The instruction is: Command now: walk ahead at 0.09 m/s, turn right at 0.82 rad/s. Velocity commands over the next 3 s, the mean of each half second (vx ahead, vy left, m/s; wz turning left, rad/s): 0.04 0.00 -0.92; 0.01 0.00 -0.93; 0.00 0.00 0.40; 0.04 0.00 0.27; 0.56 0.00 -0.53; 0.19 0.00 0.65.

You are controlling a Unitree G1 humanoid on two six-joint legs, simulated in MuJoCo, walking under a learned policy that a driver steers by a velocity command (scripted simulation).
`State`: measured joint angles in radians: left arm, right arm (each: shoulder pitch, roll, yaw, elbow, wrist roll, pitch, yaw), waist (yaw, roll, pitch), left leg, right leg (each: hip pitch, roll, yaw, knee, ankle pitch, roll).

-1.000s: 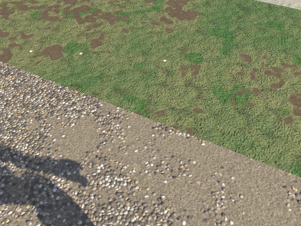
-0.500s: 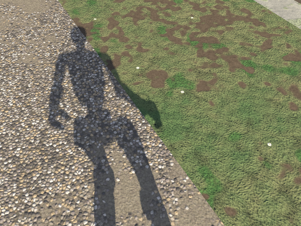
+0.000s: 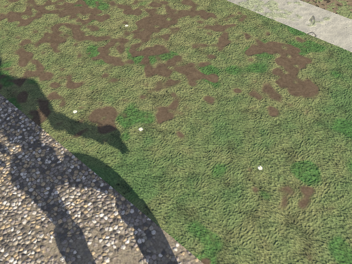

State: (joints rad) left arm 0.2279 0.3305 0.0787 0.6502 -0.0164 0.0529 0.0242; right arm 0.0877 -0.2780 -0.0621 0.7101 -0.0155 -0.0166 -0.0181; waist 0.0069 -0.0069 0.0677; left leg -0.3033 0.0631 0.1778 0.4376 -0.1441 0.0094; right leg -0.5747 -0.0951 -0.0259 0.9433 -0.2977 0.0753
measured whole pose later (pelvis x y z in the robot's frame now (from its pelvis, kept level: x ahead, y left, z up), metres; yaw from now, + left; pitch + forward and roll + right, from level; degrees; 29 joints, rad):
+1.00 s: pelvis +0.05 -0.03 +0.00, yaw -55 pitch +2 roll +2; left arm 0.16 0.32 0.08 0.53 -0.02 0.08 -0.01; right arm 0.13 -0.31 -0.09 0.73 0.02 0.02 0.00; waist -0.03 0.00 0.08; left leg -0.22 0.12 0.22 0.48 -0.27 -0.05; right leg -0.35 -0.07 -0.03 0.62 -0.27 0.03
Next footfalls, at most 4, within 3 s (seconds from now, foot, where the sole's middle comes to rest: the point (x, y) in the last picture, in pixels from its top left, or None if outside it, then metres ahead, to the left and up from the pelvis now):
0.10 right None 0.10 -0.14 -0.77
0.56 left None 0.19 0.05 -0.77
1.02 right None -0.02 -0.14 -0.77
1.52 left None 0.15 0.02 -0.77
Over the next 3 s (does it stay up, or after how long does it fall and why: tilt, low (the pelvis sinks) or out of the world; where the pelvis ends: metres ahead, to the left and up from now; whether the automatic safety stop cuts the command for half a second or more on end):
stays up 0.35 -0.54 0.00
